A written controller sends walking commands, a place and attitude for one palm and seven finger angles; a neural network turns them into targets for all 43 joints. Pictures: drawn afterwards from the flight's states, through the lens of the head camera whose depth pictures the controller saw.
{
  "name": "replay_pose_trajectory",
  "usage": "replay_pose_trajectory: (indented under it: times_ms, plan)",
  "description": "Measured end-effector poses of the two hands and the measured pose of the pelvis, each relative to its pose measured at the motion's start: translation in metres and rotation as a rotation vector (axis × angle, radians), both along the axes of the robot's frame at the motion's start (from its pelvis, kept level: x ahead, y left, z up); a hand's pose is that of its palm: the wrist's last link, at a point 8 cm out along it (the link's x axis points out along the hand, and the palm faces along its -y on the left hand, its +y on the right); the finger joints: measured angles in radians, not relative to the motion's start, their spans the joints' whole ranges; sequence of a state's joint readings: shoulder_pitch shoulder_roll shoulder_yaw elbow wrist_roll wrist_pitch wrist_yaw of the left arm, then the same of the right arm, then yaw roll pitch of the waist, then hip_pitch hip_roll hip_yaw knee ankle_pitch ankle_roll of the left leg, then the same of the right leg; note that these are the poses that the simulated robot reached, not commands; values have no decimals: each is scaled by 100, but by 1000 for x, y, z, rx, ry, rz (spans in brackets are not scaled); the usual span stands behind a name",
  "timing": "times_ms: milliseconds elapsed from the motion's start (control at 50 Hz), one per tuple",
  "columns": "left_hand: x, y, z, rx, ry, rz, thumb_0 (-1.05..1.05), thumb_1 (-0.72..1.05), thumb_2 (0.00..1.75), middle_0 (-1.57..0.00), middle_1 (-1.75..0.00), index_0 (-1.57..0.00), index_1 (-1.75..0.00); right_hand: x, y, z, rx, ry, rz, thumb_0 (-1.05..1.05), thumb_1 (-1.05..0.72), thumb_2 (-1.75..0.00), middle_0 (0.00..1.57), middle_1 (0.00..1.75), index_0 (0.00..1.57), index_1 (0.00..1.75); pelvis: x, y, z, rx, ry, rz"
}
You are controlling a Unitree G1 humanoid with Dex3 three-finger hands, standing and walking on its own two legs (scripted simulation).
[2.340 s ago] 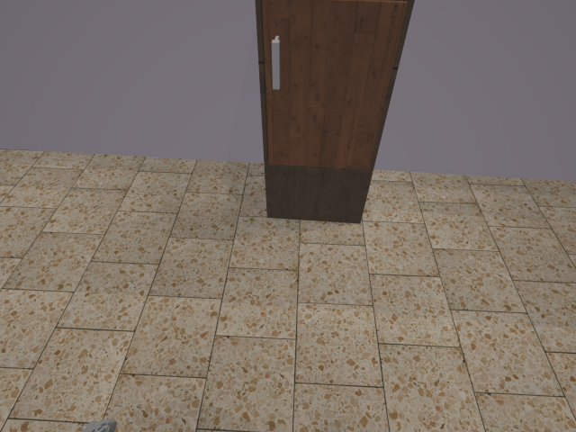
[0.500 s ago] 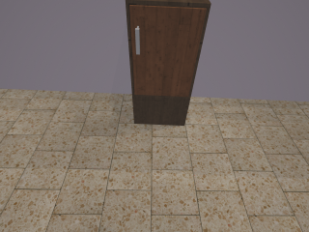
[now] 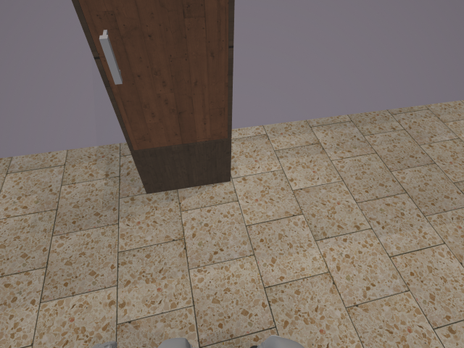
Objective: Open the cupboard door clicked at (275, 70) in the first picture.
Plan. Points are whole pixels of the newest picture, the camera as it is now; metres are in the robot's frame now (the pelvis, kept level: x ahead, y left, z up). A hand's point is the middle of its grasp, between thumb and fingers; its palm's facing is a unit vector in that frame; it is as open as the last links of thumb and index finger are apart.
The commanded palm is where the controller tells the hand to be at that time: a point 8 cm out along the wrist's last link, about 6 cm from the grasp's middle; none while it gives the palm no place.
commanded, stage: turn to face it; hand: left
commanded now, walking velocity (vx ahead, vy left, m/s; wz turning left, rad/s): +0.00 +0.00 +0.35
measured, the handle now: (112, 57) +0.87 +0.39 +0.03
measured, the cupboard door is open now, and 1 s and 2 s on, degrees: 0 0 0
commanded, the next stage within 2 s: take the last steps up to it in 0.52 s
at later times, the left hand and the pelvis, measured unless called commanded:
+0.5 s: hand out of the picture +0.10 +0.22 -0.15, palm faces +0.17 -0.97 -0.18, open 7.3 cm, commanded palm none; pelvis +0.11 +0.04 +0.03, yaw +7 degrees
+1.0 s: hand out of the picture +0.07 +0.19 -0.16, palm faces +0.29 -0.95 -0.14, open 7.4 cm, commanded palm none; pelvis +0.16 +0.05 +0.02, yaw +13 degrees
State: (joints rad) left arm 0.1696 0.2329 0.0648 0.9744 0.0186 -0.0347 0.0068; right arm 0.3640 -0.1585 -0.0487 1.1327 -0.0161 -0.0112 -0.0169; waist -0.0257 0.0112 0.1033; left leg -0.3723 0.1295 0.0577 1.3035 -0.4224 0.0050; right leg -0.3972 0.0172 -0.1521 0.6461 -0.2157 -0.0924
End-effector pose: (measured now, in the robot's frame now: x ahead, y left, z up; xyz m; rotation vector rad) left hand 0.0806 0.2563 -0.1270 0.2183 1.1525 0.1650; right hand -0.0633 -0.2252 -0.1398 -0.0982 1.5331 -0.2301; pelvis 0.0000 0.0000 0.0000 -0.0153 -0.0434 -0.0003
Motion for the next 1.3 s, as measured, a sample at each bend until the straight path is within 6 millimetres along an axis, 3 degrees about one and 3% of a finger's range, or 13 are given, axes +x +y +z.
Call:
replay_pose_trajectory:
  times_ms: [60, 120, 180, 260, 320, 440, 640, 760, 920, 980, 1060, 1180, 1300]
  plan:
    - [10, -11, 4, -23, 31, -17, 1, 91, 90, -20, -29, -20, -30, 68, -5, 8, -21, -159, 25, 1, -91, -90, 20, 30, 19, 30, 17, 2, 10, -5, 10, -1]
    - [20, -18, 6, -54, 38, -5, 1, 92, 90, -20, -29, -20, -30, 123, 0, 19, -24, -270, 53, 0, -92, -90, 20, 30, 19, 30, 34, 7, 16, -12, 14, 11]
    - [29, -13, 4, -75, 27, 38, 1, 94, 90, -20, -29, -21, -30, 161, 8, 27, -37, -314, 92, 0, -94, -90, 20, 30, 19, 30, 53, 13, 17, -25, 9, 34]
    - [33, -3, -10, -115, 31, 106, 1, 94, 90, -20, -30, -21, -30, 194, 21, 27, -56, -310, 157, 0, -95, -90, 20, 30, 19, 30, 78, 27, 11, -50, 3, 73]
    - [27, 5, -14, -123, 81, 151, 1, 93, 90, -20, -29, -21, -30, 207, 31, 30, -57, -279, 193, 0, -96, -90, 20, 30, 20, 30, 91, 35, 13, -28, 10, 88]
    - [8, 10, -2, -111, 189, 192, 1, 92, 90, -20, -29, -20, -30, 221, 40, 33, -38, -221, 219, 0, -95, -90, 20, 30, 20, 30, 105, 40, 24, -12, 41, 113]
    - [1, -6, 6, -40, 199, 249, 1, 91, 90, -20, -29, -20, -30, 241, 20, 12, 26, -193, 231, 0, -93, -90, 20, 30, 20, 30, 116, 16, 18, 22, 37, 166]
    - [-5, -23, 9, -71, 167, 296, 1, 91, 90, -20, -29, -20, -30, 265, 15, 18, 31, -199, 292, 1, -92, -90, 20, 30, 20, 30, 125, 13, 22, 13, 33, 212]
    - [-35, -26, -9, -164, 253, 379, 1, 90, 90, -20, -29, -21, -30, 311, 41, 26, -3, -276, 377, 0, -92, -90, 20, 30, 19, 30, 143, 37, 15, -4, 43, 257]
    - [-36, -19, -10, -177, 325, 361, 1, 91, 90, -20, -29, -20, -30, 312, 52, 27, -4, -294, 355, 0, -91, -90, 20, 30, 19, 30, 153, 44, 15, 9, 41, 234]
    - [-3, -3, -1, -161, 312, 331, 1, 91, 90, -20, -29, -20, -30, 293, 56, 30, -1, -228, 305, 0, -92, -90, 20, 30, 20, 30, 171, 48, 24, 12, 44, 234]
    - [85, 17, 11, -105, 178, 300, 1, 91, 90, -20, -29, -20, -30, 261, 54, 25, 37, -34, 254, 0, -92, -90, 20, 30, 20, 30, 206, 46, 27, 21, 48, 243]
    - [176, 22, 8, -36, 47, 256, 1, 92, 90, -20, -29, -20, -30, 269, 40, 3, 75, 90, 210, 0, -91, -90, 20, 30, 20, 30, 256, 31, 8, 32, 38, 245]
